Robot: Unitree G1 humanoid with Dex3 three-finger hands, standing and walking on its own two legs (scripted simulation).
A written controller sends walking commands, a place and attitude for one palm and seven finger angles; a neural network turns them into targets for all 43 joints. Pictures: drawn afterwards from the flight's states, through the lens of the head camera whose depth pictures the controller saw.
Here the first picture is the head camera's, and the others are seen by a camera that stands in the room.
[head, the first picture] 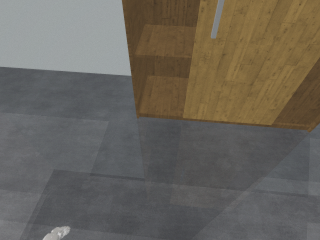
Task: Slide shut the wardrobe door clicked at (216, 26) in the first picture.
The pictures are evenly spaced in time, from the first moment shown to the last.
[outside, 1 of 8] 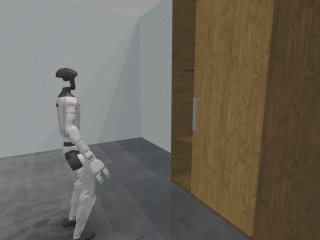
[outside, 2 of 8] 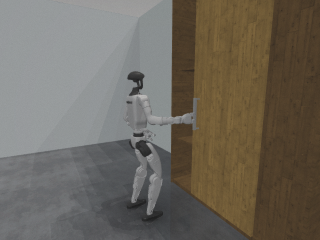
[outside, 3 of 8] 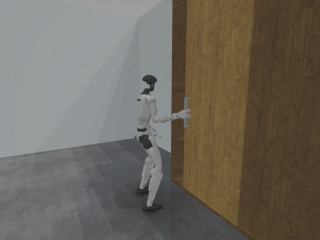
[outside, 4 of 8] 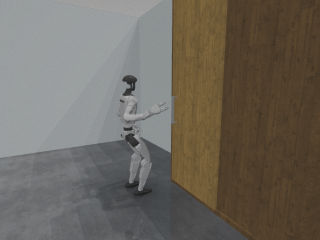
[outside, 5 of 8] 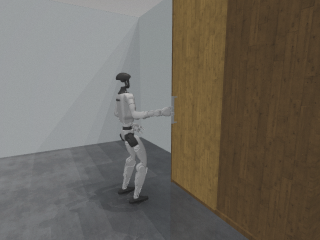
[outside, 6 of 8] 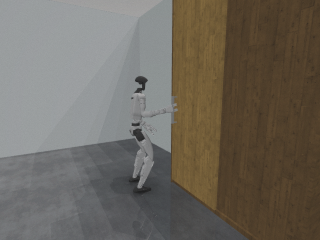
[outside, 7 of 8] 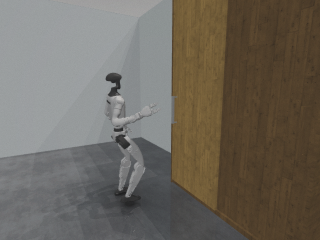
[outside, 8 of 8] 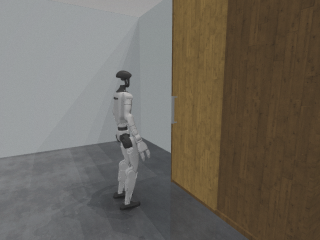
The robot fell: no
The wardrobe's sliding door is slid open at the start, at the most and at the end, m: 0.37 0.37 0.00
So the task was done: yes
